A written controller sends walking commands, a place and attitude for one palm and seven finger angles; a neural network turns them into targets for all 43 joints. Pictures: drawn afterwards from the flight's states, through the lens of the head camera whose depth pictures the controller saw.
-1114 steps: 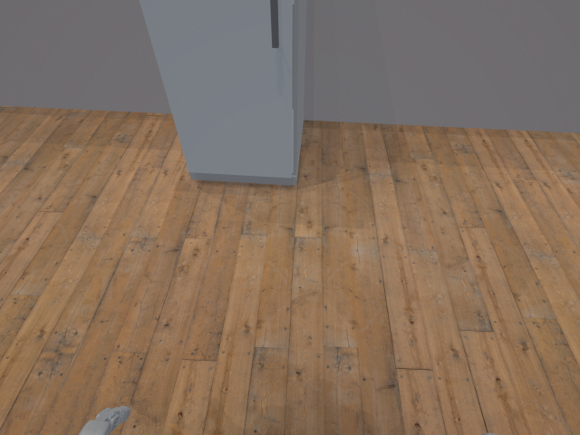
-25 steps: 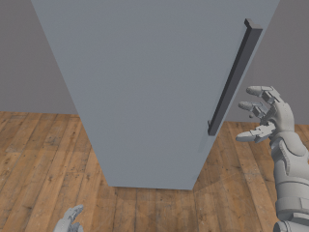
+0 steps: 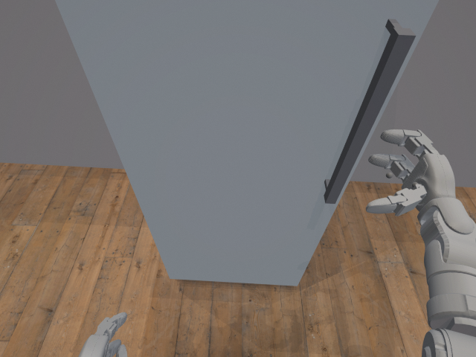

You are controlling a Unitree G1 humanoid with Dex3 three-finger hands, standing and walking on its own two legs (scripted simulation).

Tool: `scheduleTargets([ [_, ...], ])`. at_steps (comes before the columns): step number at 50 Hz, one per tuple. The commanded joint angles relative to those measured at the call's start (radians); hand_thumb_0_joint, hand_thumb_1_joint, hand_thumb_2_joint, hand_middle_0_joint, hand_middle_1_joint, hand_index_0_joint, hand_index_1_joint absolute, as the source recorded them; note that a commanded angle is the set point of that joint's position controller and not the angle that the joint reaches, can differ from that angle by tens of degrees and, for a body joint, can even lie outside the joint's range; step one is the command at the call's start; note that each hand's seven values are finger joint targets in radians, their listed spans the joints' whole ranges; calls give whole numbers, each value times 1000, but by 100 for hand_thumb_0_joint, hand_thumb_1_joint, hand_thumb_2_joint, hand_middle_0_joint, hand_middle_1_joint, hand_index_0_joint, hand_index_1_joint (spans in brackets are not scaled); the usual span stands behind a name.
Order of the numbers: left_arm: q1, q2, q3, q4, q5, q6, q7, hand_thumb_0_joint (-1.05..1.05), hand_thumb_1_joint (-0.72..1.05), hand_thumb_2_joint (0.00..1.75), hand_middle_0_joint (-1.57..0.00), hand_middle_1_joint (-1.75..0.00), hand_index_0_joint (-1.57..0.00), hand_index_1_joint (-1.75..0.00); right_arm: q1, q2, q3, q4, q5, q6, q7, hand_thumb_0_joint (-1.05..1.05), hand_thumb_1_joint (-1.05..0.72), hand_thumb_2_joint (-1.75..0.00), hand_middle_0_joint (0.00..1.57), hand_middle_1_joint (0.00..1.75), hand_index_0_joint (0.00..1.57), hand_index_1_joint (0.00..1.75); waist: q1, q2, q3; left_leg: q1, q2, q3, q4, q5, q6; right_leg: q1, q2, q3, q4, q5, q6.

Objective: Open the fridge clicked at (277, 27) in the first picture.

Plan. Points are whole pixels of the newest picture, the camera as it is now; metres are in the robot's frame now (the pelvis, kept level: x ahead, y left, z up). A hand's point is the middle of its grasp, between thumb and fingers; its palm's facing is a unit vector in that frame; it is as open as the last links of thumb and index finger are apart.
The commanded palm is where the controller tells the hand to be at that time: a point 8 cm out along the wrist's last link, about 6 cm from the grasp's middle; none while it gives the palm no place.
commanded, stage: move the hooked fingers beside the handle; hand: right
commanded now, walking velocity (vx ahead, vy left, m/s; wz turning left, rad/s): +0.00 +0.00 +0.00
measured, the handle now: (354, 131) +0.47 -0.16 +0.15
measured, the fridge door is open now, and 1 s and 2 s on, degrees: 0 0 0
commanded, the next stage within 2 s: feel for the door with the fingertips in 0.50 s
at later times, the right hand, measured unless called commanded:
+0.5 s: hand (399, 175) +0.39 -0.22 +0.13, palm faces +0.01 +1.00 +0.01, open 14.0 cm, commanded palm +0.37 -0.27 +0.13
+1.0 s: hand (372, 174) +0.39 -0.18 +0.13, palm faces -0.03 +1.00 +0.01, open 14.0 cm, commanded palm +0.37 -0.24 +0.13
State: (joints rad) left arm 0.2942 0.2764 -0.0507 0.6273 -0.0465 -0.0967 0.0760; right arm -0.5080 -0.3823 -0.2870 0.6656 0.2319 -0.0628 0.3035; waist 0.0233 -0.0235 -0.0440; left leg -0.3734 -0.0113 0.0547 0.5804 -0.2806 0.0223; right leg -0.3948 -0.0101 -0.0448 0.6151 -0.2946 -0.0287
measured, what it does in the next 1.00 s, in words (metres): stands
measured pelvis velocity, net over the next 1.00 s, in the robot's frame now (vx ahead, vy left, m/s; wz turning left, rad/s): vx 0.00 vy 0.00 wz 0.00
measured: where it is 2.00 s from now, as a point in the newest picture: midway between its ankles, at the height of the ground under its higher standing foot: outside the picture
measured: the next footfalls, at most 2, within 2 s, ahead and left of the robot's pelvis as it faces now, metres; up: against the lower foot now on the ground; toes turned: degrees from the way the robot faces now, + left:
none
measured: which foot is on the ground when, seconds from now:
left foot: down 0.00-1.00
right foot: down 0.00-1.00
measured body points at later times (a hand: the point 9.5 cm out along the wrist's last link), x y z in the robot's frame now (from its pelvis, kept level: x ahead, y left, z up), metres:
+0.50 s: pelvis +0.00 +0.00 +0.00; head +0.02 -0.01 +0.45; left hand +0.13 +0.25 -0.09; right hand +0.38 -0.28 +0.13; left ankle +0.01 +0.11 -0.73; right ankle +0.01 -0.10 -0.73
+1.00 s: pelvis +0.00 +0.00 +0.00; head +0.02 +0.00 +0.45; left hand +0.14 +0.24 -0.09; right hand +0.39 -0.24 +0.13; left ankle +0.01 +0.11 -0.73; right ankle +0.01 -0.10 -0.73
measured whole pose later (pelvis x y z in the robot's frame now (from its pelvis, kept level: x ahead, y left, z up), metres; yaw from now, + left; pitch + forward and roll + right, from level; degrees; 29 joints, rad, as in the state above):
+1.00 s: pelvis +0.00 +0.00 +0.00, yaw +0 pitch +3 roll +1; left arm 0.27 0.25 -0.05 0.63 -0.04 -0.10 0.06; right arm -0.45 -0.30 -0.21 0.53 0.21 -0.02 0.22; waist 0.02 -0.02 -0.05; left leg -0.34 -0.01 0.05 0.57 -0.28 0.02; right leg -0.37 -0.01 -0.05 0.61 -0.30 -0.03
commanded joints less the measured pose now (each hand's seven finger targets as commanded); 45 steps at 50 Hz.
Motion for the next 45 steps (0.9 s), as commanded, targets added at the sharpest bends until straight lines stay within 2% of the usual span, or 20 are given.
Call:
scheduleTargets([
  [1,-22,146,54,-132,0,-45,14,0,90,90,-20,-30,-20,-30,-437,-287,-102,-255,20,-103,-5,0,50,-30,30,120,30,120,-1,22,-336,134,-5,-55,-60,245,13,136,-3,53,-77,191,-12],
  [4,-24,143,51,-128,-3,-39,14,0,90,90,-20,-30,-20,-30,-408,-298,-114,-214,11,-90,2,0,50,-30,30,120,30,120,-3,-16,-299,132,-2,-60,-61,262,12,114,2,44,-81,188,-12],
  [8,-28,141,55,-148,-8,-39,6,0,90,90,-20,-30,-20,-30,-316,-253,-86,-226,16,-68,29,0,50,-30,30,120,30,120,-16,-57,-290,125,-4,-55,-58,282,17,126,0,42,-81,217,-8],
  [10,-23,146,56,-148,-9,-39,6,0,90,90,-20,-30,-20,-30,-313,-255,-94,-219,30,-58,41,0,50,-30,30,120,30,120,-11,-13,-273,118,-8,-49,-59,280,18,119,-2,47,-81,212,-9],
  [11,-22,148,57,-152,-12,-38,6,0,90,90,-20,-30,-20,-30,-315,-227,-61,-234,37,-57,49,0,50,-30,30,120,30,120,3,12,-270,120,-8,-48,-60,287,14,115,-5,42,-76,216,-12],
  [14,-28,150,57,-150,-13,-42,11,0,90,90,-20,-30,-20,-30,-361,-239,-74,-251,43,-56,47,0,50,-30,30,120,30,120,6,6,-252,82,-10,-46,-64,235,14,121,-3,53,-82,173,-10],
  [15,-33,147,55,-151,-11,-45,11,0,90,90,-20,-30,-20,-30,-397,-212,-45,-272,43,-60,45,0,50,-30,30,120,30,120,15,-15,-251,67,-10,-45,-65,219,14,133,-2,56,-82,165,-10],
  [16,-26,151,58,-148,-10,-45,13,0,90,90,-20,-30,-20,-30,-396,-248,-74,-281,42,-66,35,0,50,-30,30,120,30,120,13,9,-255,71,-10,-47,-67,211,14,131,-5,55,-76,164,-13],
  [20,-30,144,55,-139,-2,-46,17,0,90,90,-20,-30,-20,-30,-420,-289,-109,-297,23,-85,11,0,50,-30,30,120,30,120,-1,-43,-311,98,-7,-52,-57,232,18,153,1,61,-77,194,-8],
  [23,-34,138,53,-141,-3,-50,14,0,90,90,-20,-30,-20,-30,-414,-247,-66,-329,18,-93,10,0,50,-30,30,120,30,120,0,-95,-341,94,-8,-44,-51,256,21,196,-4,65,-75,245,1],
  [25,-37,138,53,-136,-5,-54,14,0,90,90,-20,-30,-20,-30,-399,-212,-38,-300,22,-83,17,0,50,-30,30,120,30,120,6,-82,-312,70,-11,-38,-56,235,20,198,-7,69,-79,232,4],
  [26,-27,144,55,-133,-5,-50,14,0,90,90,-20,-30,-20,-30,-358,-226,-55,-263,26,-73,19,0,50,-30,30,120,30,120,4,-21,-301,87,-12,-36,-60,242,19,175,-10,67,-76,231,-2],
  [31,-35,151,52,-147,-11,-38,9,0,90,90,-20,-30,-20,-30,-301,-210,-55,-202,32,-14,29,0,50,-30,30,120,30,120,-7,36,-233,86,-5,-31,-63,242,15,114,-6,59,-87,202,-6],
  [34,-50,135,54,-164,-8,-44,1,0,90,90,-20,-30,-20,-30,-361,-141,1,-328,28,-28,13,0,50,-30,30,120,30,120,-4,-51,-294,72,-6,-32,-50,259,20,187,-7,65,-78,254,2],
  [37,-47,134,60,-158,-2,-52,-2,0,90,90,-20,-30,-20,-30,-375,-152,-12,-405,28,-63,-20,0,50,-30,30,120,30,120,-2,-28,-339,81,-11,-33,-48,269,18,220,-12,72,-70,282,5],
  [39,-49,131,57,-150,0,-54,-2,0,90,90,-20,-30,-20,-30,-347,-147,-18,-396,26,-69,-36,0,50,-30,30,120,30,120,-8,-12,-320,87,-12,-33,-49,262,19,209,-11,72,-74,268,7],
  [40,-53,129,55,-140,-2,-53,0,0,90,90,-20,-30,-20,-30,-368,-145,-8,-384,19,-68,-44,0,50,-30,30,120,30,120,3,-20,-291,72,-12,-30,-53,240,18,196,-12,72,-80,243,8],
  [41,-49,132,56,-134,0,-51,0,0,90,90,-20,-30,-20,-30,-376,-136,6,-377,14,-65,-51,0,50,-30,30,120,30,120,9,15,-275,70,-11,-29,-60,227,15,186,-15,70,-81,227,3],
  [43,-61,127,55,-131,-2,-48,2,0,90,90,-20,-30,-20,-30,-375,-144,-2,-366,-3,-49,-67,0,50,-30,30,120,30,120,1,-27,-260,69,-8,-32,-64,207,18,173,-10,71,-93,203,4],
  [45,-72,120,51,-132,-1,-48,0,0,90,90,-20,-30,-20,-30,-386,-104,35,-374,-13,-38,-78,0,50,-30,30,120,30,120,1,-56,-261,65,-6,-28,-67,190,20,185,-9,74,-99,195,8],
])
